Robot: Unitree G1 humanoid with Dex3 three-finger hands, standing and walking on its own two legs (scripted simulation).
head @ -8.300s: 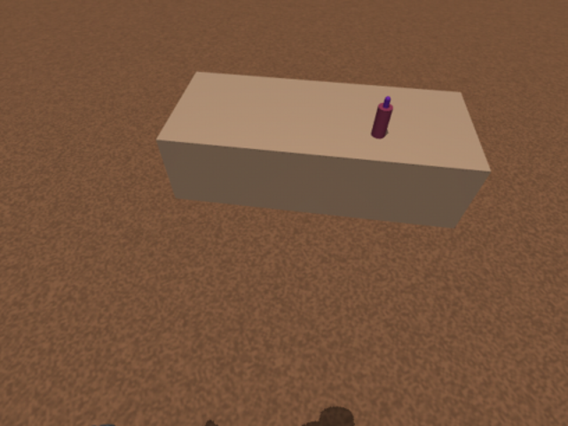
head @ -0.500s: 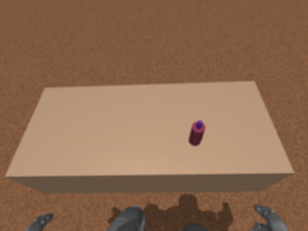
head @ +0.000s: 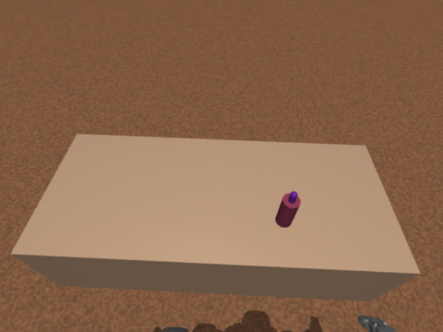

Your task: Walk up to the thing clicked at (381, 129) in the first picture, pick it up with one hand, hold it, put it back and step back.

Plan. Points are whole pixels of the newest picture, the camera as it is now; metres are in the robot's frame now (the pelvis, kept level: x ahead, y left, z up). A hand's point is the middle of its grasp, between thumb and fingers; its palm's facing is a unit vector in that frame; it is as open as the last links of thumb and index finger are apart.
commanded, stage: walk up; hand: right
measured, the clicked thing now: (288, 207) +0.53 -0.22 -0.31
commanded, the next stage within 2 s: stand in 0.88 s
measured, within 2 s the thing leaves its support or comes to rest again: neither
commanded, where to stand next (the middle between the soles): +0.06 +0.02 m, yaw -1 degrees
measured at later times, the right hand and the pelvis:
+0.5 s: hand out of the picture +0.09 -0.25 -0.14, palm faces +0.00 +0.94 -0.33, open 7.4 cm; pelvis +0.00 +0.00 +0.02, yaw +0 degrees
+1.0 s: hand out of the picture +0.09 -0.26 -0.14, palm faces -0.01 +0.94 -0.34, open 7.4 cm; pelvis +0.01 +0.00 +0.02, yaw +0 degrees
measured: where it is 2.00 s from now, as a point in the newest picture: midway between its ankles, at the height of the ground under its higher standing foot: outside the picture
